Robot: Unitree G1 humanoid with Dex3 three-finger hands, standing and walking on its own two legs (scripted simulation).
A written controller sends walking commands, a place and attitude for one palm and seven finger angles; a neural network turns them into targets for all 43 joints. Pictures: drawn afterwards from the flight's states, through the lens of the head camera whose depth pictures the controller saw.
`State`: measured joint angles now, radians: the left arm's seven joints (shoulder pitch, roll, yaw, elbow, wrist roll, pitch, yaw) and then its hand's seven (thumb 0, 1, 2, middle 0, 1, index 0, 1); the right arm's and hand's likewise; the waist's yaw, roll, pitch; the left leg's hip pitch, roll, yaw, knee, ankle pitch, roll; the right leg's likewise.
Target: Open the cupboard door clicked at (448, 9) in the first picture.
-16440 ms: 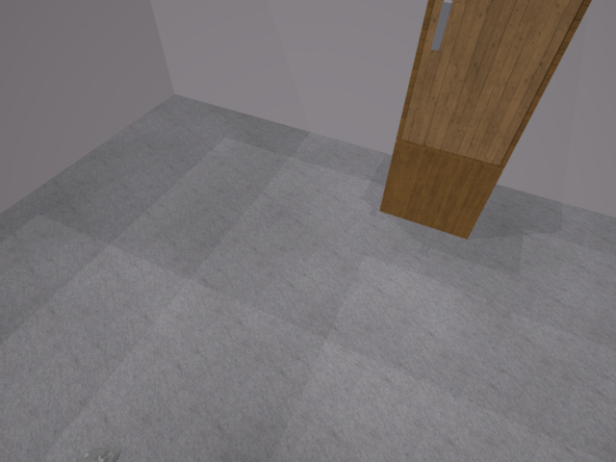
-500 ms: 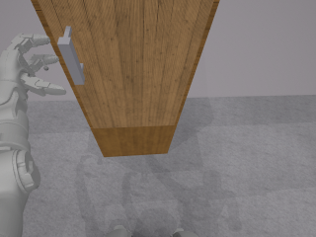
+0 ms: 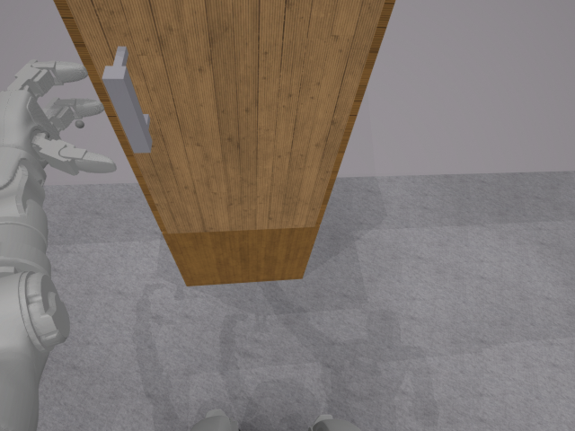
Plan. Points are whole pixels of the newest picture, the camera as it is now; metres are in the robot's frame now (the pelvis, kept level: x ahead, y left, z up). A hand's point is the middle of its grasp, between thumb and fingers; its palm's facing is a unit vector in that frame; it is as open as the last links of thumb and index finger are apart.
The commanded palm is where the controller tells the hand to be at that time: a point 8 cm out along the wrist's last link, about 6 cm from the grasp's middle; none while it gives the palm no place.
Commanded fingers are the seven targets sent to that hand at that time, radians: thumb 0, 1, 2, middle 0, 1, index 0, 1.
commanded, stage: slide the fingers in behind the handle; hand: left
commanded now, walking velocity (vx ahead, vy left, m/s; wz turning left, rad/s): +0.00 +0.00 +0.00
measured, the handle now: (132, 102) +0.54 +0.19 +0.12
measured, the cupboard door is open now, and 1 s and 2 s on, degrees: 0 0 0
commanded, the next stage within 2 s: close the thumb around the handle in 1.50 s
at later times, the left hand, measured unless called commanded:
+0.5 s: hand (109, 127) +0.48 +0.20 +0.13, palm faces +0.03 -1.00 +0.00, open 14.0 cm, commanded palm +0.46 +0.24 +0.12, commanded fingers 0.00 -0.50 0.30 -0.30 -1.20 -0.30 -1.20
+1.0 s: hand (145, 125) +0.49 +0.16 +0.12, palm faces +0.05 -1.00 -0.01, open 14.0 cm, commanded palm +0.46 +0.21 +0.12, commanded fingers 0.00 -0.50 0.30 -0.30 -1.20 -0.30 -1.20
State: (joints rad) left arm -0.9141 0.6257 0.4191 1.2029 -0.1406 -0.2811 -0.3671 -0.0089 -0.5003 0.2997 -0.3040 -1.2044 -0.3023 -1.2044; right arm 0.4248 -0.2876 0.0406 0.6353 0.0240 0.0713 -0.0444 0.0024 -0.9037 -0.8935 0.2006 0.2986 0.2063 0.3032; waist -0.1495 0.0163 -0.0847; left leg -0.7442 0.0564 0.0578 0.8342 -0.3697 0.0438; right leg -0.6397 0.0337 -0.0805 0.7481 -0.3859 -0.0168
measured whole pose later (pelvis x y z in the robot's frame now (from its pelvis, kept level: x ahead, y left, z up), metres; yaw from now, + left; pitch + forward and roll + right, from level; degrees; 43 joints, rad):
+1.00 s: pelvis -0.01 -0.02 +0.00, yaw +0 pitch +14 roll -2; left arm -0.92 0.46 0.34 1.17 -0.10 -0.31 -0.17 -0.01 -0.50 0.30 -0.31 -1.20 -0.30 -1.20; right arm 0.42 -0.27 0.03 0.65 0.02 0.03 -0.02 0.00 -0.90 -0.89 0.20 0.30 0.21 0.30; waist -0.15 0.03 -0.08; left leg -0.71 0.06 0.06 0.82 -0.35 0.02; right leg -0.63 0.04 -0.08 0.77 -0.39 -0.04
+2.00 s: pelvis -0.01 -0.01 +0.00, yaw +1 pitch +15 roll -2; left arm -0.96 0.42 0.28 1.19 -0.11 -0.34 -0.13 0.00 0.15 0.58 -0.35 -1.27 -0.35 -1.27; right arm 0.40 -0.27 0.02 0.67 0.01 0.02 0.00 0.00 -0.90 -0.89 0.20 0.30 0.20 0.30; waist -0.13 0.03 -0.08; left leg -0.74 0.04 0.04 0.83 -0.35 0.03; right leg -0.64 0.02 -0.09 0.78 -0.40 -0.03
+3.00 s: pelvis +0.01 -0.01 +0.01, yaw +0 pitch +7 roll +0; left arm -0.23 0.03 0.09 0.28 -0.14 -0.14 0.20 0.02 0.67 0.74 -0.37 -1.35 -0.39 -1.35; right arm 0.26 -0.23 0.00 0.57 0.01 0.01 0.03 0.01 -0.91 -0.89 0.20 0.30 0.20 0.30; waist -0.02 0.04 -0.10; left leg -0.49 0.03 0.08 0.71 -0.35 0.02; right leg -0.42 0.02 -0.04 0.69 -0.39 -0.03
